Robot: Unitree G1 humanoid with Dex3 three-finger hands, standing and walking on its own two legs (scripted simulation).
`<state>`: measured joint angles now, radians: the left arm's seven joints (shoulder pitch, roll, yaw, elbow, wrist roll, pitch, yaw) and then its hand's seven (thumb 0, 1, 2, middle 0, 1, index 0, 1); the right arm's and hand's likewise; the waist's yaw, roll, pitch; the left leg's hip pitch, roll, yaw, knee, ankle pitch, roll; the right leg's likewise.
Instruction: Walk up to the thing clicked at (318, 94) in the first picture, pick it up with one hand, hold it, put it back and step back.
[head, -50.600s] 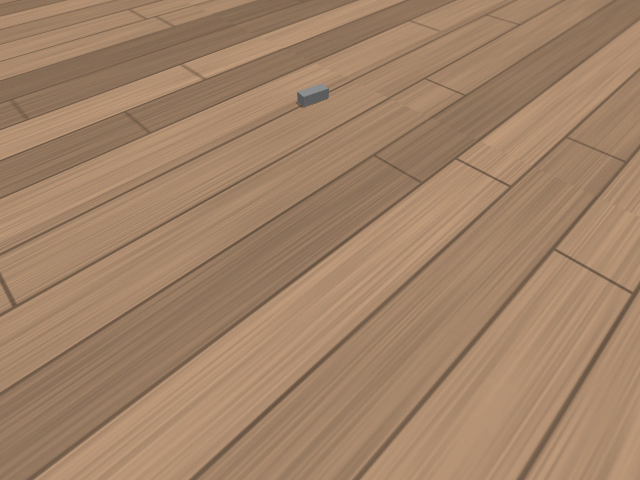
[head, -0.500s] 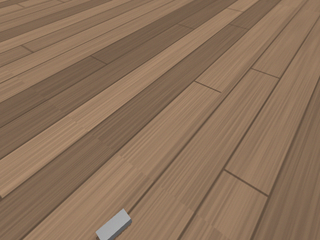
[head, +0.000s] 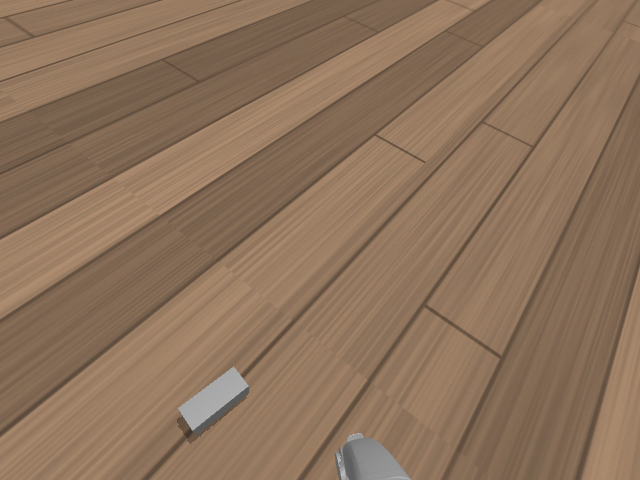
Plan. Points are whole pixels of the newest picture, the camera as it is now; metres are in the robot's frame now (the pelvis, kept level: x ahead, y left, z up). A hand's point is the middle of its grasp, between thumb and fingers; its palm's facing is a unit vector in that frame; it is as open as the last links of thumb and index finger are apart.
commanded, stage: walk up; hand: left
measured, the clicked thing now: (215, 400) +0.42 +0.23 -0.73
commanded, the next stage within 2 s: stand in 1.50 s
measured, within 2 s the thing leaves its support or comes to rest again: neither
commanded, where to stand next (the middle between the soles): +0.10 +0.01 m, yaw +4 degrees
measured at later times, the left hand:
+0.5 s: hand out of the picture +0.14 +0.18 -0.11, palm faces -0.04 -0.89 -0.45, open 7.4 cm
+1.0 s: hand (157, 442) +0.20 +0.22 -0.15, palm faces -0.01 -0.91 -0.42, open 7.4 cm
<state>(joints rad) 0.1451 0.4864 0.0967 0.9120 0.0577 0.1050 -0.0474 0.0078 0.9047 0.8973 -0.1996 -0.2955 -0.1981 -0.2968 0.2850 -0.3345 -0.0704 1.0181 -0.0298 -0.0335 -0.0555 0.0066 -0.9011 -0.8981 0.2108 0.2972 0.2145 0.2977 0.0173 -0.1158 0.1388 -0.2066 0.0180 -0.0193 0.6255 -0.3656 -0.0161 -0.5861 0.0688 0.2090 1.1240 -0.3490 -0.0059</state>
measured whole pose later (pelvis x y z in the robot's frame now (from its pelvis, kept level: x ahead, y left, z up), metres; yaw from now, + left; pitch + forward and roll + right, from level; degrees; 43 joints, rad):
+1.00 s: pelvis +0.08 -0.05 +0.00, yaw +1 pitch -1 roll -1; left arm 0.13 0.38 0.02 0.81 -0.05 0.01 0.08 0.01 0.90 0.90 -0.20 -0.30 -0.20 -0.30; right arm 0.11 -0.40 -0.08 0.70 -0.03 0.07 0.01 0.01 -0.91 -0.90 0.20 0.30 0.21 0.30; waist -0.04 0.02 0.25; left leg -0.37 -0.05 -0.03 0.63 -0.23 0.05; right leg -0.45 0.05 0.04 1.11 -0.56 0.00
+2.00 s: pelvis -0.06 -0.06 +0.02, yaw +3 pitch -4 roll +1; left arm 0.19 0.34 -0.01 1.02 0.00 -0.01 -0.01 0.01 0.90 0.90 -0.20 -0.30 -0.20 -0.30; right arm 0.14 -0.35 -0.01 1.04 -0.01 -0.01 0.02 0.01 -0.91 -0.90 0.20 0.30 0.21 0.30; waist 0.01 0.03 0.07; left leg -0.12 0.01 0.01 0.40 -0.22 -0.02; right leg -0.23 0.01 0.04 0.42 -0.13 -0.01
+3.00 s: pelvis -0.04 -0.06 +0.02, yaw +4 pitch -2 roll +1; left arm 0.11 0.35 -0.01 1.15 0.00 -0.01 -0.01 0.01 0.90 0.90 -0.20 -0.30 -0.20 -0.30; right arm 0.11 -0.35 0.00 1.15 -0.01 0.00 0.01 0.01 -0.91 -0.90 0.20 0.30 0.21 0.30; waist 0.00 0.01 0.05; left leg -0.08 0.02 -0.01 0.32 -0.20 -0.02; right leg -0.19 0.01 0.02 0.35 -0.12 -0.01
